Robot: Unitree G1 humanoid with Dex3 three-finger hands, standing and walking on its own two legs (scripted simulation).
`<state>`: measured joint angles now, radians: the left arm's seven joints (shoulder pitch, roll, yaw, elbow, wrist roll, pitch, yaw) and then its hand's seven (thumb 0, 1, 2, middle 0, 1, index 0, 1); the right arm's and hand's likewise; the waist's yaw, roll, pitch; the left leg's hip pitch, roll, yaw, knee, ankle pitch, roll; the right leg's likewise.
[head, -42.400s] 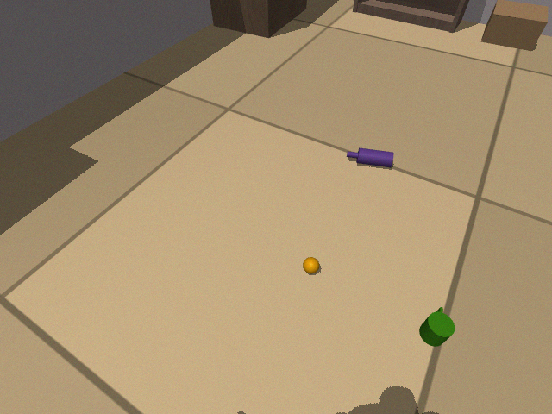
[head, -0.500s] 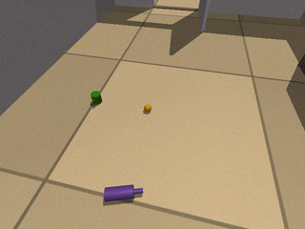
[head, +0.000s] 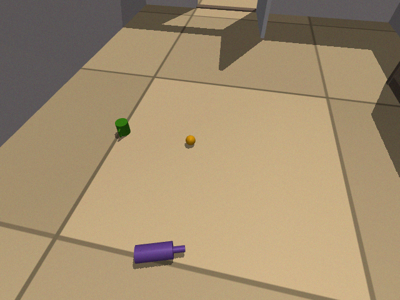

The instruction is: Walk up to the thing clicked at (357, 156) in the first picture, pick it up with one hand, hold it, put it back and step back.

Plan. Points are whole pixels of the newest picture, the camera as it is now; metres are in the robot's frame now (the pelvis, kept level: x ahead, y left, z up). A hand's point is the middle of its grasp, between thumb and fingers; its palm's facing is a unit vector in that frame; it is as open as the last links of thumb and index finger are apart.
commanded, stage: stand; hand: left
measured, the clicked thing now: (160, 251) +0.46 +0.20 -0.74
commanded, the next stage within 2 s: none
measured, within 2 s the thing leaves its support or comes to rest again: neither
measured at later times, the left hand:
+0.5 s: hand out of the picture +0.08 +0.25 -0.16, palm faces -0.02 -0.94 -0.35, open 7.4 cm
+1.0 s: hand out of the picture +0.08 +0.24 -0.16, palm faces -0.02 -0.94 -0.35, open 7.4 cm
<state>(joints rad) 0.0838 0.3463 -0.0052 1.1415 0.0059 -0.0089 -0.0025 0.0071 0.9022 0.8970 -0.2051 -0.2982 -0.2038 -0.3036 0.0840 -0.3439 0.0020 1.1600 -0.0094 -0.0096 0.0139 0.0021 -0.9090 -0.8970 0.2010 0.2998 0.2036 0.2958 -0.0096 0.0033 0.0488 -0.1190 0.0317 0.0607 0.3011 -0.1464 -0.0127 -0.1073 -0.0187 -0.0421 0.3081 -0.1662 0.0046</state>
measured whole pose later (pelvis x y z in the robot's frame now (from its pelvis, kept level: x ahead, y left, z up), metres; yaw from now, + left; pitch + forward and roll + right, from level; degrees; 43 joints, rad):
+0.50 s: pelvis +0.00 +0.00 +0.00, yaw +0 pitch -2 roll +0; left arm 0.11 0.34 -0.01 1.14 0.01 -0.01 0.00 0.01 0.90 0.90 -0.21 -0.30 -0.20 -0.30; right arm 0.09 -0.35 0.00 1.16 -0.01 -0.01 0.01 0.00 -0.91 -0.90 0.20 0.30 0.20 0.30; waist 0.00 0.01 0.04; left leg -0.11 0.04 0.06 0.30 -0.15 -0.02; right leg -0.10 -0.01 -0.05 0.31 -0.17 0.00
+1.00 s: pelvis +0.01 -0.01 +0.00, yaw +0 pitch -2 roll +0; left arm 0.11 0.35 -0.01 1.14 0.01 -0.01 0.00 0.01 0.90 0.90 -0.21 -0.30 -0.20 -0.30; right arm 0.11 -0.35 0.01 1.15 -0.01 -0.01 0.01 0.00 -0.91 -0.90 0.20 0.30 0.20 0.30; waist 0.00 0.01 0.05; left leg -0.11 0.04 0.05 0.30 -0.16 -0.02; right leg -0.10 -0.01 -0.05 0.31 -0.18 -0.01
